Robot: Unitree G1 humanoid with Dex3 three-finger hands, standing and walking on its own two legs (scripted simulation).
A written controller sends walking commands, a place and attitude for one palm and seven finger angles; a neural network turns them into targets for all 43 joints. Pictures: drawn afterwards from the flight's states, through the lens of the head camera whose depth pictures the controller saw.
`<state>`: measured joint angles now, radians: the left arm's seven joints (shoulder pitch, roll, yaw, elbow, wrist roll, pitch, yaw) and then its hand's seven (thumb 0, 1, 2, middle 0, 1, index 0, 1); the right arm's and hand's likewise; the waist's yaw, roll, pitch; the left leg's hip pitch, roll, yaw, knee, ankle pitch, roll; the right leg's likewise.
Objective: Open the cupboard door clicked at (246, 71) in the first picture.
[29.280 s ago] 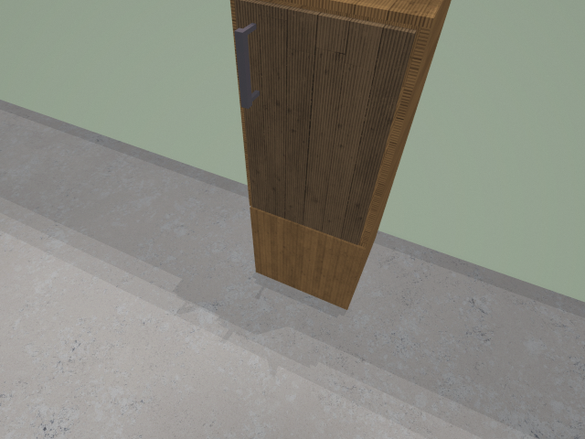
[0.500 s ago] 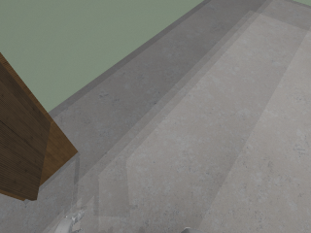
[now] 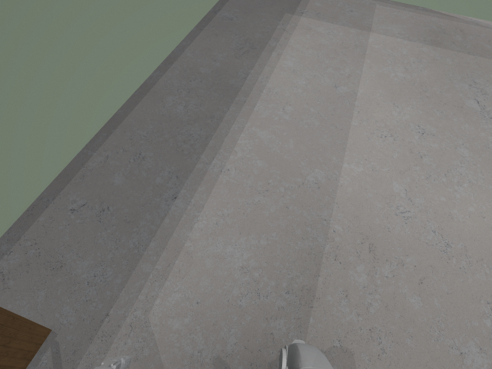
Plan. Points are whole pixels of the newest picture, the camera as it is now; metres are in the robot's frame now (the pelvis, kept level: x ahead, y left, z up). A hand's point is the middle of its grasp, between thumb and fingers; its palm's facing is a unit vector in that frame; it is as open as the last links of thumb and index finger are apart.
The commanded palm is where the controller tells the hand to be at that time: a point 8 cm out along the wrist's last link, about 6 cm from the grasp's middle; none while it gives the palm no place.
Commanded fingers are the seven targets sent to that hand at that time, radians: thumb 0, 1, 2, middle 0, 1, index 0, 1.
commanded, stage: walk to a spot facing it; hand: left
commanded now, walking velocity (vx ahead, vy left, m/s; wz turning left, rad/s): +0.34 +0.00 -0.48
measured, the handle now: out of the picture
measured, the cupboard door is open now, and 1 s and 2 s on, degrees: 47 47 47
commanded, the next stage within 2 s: turn to face it in 0.98 s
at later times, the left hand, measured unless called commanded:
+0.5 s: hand (188, 274) +0.31 +0.14 -0.19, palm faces -0.15 -0.97 -0.17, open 7.3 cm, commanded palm none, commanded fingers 0.00 0.90 0.90 -0.20 -0.30 -0.20 -0.30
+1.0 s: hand (250, 168) +0.60 +0.02 -0.17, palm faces -0.29 -0.94 -0.19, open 7.3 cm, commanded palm none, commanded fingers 0.00 0.90 0.90 -0.20 -0.30 -0.20 -0.30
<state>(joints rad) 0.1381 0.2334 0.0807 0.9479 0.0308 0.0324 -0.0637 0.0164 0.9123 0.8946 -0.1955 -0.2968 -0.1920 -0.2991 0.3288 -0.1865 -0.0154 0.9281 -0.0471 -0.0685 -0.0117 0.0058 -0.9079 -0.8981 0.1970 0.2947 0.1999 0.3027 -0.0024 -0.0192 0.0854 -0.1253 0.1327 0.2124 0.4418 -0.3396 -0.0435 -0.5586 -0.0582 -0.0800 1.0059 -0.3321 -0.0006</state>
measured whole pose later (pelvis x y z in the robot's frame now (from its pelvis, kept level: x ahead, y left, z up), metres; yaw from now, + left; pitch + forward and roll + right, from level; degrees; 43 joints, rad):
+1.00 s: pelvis +0.48 -0.14 +0.00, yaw -18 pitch +1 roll -1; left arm 0.20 0.18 0.07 1.03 0.03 -0.05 0.00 0.00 0.92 0.89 -0.20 -0.30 -0.20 -0.30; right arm 0.30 -0.20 -0.05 1.07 -0.03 0.00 0.01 0.01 -0.92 -0.90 0.19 0.29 0.20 0.30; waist -0.03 0.00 0.05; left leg -0.43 0.14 0.10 0.97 -0.41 -0.05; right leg -0.24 -0.02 -0.12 0.50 -0.27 -0.03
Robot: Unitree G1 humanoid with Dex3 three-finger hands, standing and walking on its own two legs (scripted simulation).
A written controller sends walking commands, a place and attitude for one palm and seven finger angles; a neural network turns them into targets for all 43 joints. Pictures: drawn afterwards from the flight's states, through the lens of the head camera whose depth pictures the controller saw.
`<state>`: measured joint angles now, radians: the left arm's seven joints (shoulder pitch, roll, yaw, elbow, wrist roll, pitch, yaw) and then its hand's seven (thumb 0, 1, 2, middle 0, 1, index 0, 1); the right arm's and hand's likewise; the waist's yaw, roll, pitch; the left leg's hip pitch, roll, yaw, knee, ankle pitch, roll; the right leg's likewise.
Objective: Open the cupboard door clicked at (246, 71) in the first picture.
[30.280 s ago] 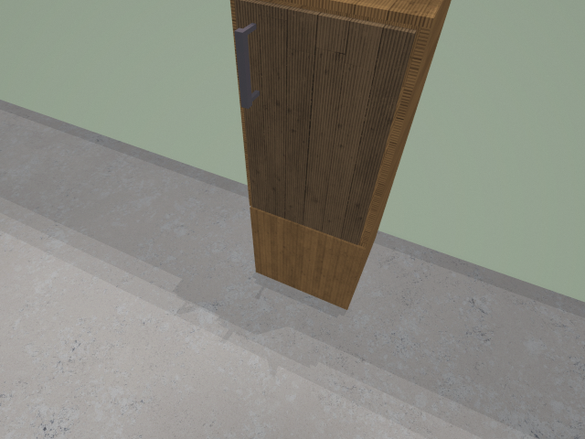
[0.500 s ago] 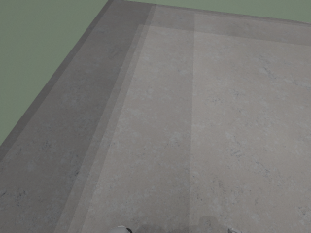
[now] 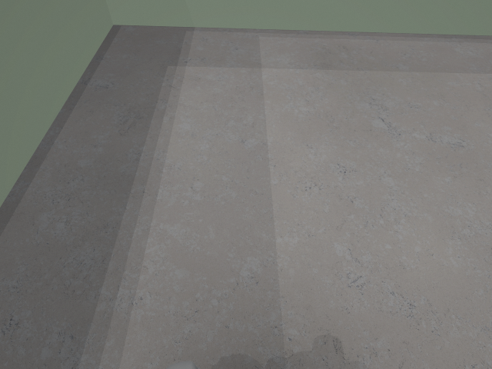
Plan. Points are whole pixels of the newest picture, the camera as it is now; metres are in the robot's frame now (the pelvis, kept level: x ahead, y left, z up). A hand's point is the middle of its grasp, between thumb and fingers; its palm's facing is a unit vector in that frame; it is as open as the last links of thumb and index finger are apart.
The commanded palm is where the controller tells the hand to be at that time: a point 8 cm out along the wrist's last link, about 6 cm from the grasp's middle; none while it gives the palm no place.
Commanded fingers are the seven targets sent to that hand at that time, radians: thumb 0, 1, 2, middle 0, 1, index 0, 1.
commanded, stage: turn to face it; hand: left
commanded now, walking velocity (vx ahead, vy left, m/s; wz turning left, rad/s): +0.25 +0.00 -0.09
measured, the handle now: out of the picture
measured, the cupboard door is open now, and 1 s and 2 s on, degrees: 47 47 47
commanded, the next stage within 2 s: none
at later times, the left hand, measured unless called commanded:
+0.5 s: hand (162, 302) +0.27 +0.18 -0.16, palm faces +0.21 -0.96 -0.21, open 7.4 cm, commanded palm none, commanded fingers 0.00 0.90 0.90 -0.20 -0.30 -0.20 -0.30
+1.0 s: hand (155, 296) +0.28 +0.19 -0.16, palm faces +0.46 -0.83 -0.31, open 7.4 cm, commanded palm none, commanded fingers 0.00 0.90 0.90 -0.20 -0.30 -0.20 -0.30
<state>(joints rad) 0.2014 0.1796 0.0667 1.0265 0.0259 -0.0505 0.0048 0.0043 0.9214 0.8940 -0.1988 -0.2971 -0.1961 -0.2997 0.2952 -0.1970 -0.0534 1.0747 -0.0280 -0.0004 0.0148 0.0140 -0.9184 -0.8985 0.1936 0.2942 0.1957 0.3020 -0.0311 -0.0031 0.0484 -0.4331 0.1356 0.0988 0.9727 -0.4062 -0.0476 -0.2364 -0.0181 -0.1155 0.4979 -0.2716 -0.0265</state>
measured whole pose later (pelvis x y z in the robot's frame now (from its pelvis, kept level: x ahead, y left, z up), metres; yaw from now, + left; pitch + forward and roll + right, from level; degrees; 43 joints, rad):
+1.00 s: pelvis +0.29 -0.04 -0.01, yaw +29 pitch +1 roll +1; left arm 0.16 0.22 0.06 0.86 0.03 0.01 0.01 0.01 0.91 0.89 -0.20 -0.30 -0.20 -0.30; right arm 0.15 -0.26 -0.08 0.91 -0.02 0.07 0.02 0.01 -0.91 -0.90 0.20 0.29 0.20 0.30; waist -0.01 0.04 0.08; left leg -0.45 0.00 -0.06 0.86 -0.46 -0.03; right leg -0.36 -0.07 -0.06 0.66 -0.32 0.01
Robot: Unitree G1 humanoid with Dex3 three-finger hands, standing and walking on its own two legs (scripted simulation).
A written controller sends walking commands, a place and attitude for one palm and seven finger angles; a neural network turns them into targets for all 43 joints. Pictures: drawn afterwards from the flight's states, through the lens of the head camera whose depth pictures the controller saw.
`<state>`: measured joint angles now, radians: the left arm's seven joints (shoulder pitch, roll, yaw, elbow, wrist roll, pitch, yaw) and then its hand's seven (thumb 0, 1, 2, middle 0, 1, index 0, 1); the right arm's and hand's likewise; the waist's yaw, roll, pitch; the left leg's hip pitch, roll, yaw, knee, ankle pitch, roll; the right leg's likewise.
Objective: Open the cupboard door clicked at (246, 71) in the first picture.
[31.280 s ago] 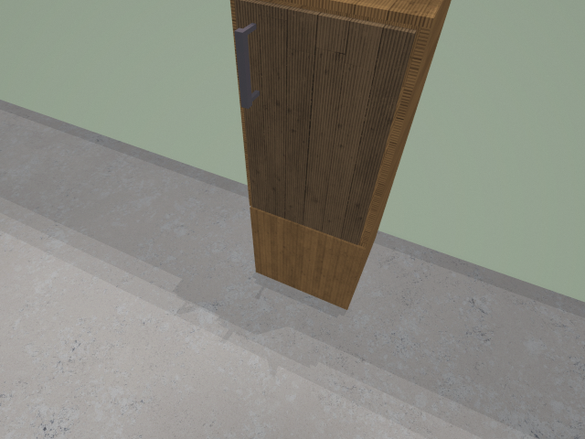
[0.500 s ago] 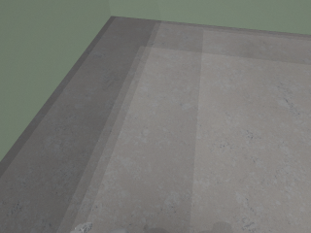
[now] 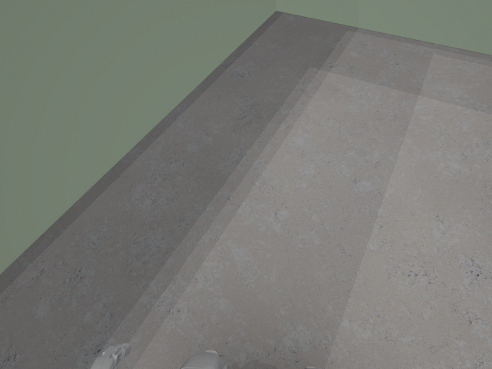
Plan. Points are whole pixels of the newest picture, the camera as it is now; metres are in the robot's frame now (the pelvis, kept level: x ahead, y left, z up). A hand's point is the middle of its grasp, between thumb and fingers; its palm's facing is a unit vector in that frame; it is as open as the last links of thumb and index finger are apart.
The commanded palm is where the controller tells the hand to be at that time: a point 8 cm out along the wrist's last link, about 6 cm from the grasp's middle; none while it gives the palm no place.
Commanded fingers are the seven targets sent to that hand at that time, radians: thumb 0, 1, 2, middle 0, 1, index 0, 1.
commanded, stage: turn to face it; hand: left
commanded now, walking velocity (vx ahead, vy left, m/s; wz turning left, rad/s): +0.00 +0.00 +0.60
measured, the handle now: out of the picture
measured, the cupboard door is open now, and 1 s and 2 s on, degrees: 47 47 47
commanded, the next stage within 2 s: none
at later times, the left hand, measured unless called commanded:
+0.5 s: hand out of the picture +0.03 +0.21 -0.15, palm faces +0.35 -0.89 -0.28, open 7.4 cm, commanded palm none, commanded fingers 0.00 0.90 0.90 -0.20 -0.30 -0.20 -0.30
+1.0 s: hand out of the picture -0.04 +0.15 -0.18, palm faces +0.63 -0.75 -0.22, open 7.4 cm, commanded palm none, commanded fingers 0.00 0.90 0.90 -0.20 -0.30 -0.20 -0.30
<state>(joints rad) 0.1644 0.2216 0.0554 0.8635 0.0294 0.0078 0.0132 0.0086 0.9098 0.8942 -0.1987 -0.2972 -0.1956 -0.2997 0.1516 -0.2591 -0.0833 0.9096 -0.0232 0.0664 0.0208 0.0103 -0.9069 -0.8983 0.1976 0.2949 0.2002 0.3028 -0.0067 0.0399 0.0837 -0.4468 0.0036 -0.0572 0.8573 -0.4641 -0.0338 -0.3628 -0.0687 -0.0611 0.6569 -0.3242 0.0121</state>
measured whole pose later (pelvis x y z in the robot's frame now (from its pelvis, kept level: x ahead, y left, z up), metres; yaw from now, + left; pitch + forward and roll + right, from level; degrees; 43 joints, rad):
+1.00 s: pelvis +0.04 -0.04 +0.00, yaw +38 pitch +1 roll +0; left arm 0.20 0.23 0.07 0.93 0.02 0.06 0.01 0.01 0.91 0.89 -0.20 -0.30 -0.20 -0.30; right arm 0.12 -0.21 -0.06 0.89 -0.03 0.03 0.03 0.01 -0.91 -0.90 0.20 0.29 0.20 0.30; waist 0.00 -0.05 0.11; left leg -0.35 0.01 0.08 0.66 -0.31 0.04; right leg -0.40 -0.13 -0.12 0.99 -0.53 0.07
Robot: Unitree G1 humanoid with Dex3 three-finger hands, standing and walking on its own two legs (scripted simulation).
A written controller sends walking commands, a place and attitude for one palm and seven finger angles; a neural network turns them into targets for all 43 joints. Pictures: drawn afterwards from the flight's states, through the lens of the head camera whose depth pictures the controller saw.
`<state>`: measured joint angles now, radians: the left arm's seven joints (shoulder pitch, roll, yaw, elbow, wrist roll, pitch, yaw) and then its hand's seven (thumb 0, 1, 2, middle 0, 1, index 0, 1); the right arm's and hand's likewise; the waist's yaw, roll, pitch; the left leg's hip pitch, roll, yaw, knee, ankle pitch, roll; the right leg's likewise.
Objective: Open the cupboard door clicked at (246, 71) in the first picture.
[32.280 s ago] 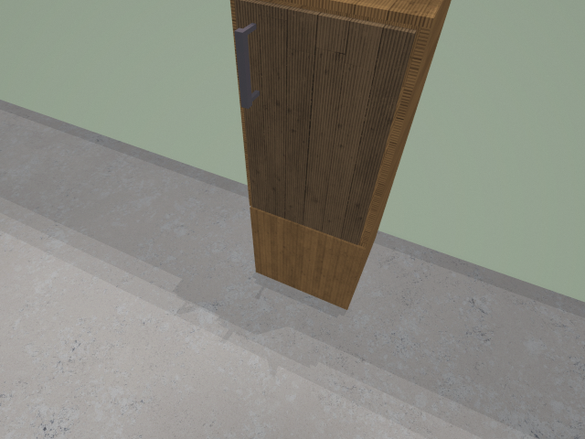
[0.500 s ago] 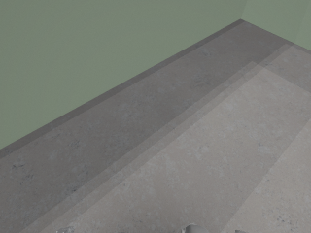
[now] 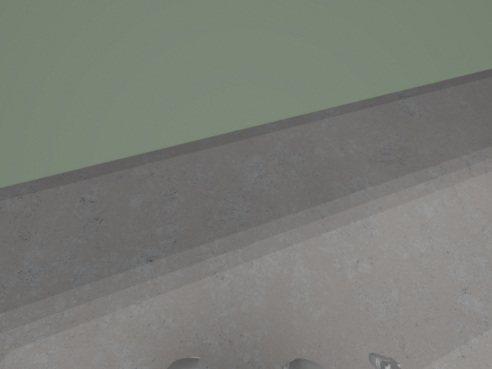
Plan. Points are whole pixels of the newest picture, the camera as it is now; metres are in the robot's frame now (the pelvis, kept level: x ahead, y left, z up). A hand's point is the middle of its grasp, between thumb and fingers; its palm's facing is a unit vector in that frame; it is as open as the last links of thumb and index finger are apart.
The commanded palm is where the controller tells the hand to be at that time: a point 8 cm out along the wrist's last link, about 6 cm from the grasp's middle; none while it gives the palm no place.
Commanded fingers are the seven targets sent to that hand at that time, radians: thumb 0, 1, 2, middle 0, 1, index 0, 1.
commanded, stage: turn to face it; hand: left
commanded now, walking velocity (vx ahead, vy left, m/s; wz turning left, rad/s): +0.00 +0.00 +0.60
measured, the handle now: out of the picture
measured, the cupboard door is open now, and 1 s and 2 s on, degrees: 47 47 47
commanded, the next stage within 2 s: take the last steps up to it in 1.84 s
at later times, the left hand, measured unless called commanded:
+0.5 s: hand out of the picture +0.03 +0.16 -0.14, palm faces +0.31 -0.92 -0.25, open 7.4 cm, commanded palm none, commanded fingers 0.00 0.90 0.90 -0.20 -0.30 -0.20 -0.30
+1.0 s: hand out of the picture -0.01 +0.18 -0.14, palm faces +0.57 -0.76 -0.31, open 7.4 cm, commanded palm none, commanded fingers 0.00 0.90 0.90 -0.20 -0.30 -0.20 -0.30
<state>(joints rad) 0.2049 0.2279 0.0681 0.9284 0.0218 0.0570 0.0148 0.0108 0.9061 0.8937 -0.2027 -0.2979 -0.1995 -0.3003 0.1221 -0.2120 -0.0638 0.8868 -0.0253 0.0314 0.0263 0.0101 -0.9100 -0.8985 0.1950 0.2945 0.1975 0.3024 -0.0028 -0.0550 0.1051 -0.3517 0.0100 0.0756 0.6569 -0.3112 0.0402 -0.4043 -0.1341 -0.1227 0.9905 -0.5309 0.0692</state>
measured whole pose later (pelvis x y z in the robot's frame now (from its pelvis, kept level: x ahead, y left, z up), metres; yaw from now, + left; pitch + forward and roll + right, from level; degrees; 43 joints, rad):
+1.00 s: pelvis +0.03 -0.06 +0.01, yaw +36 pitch +1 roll +0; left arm 0.16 0.22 0.07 0.87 0.03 0.01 0.02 0.01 0.91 0.89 -0.20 -0.30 -0.20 -0.30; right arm 0.17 -0.23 -0.08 0.92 -0.03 0.07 0.02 0.01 -0.91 -0.90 0.20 0.30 0.20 0.30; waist -0.02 0.05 0.08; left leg -0.45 -0.04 -0.08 0.82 -0.43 -0.03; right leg -0.30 -0.05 -0.07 0.61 -0.31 0.00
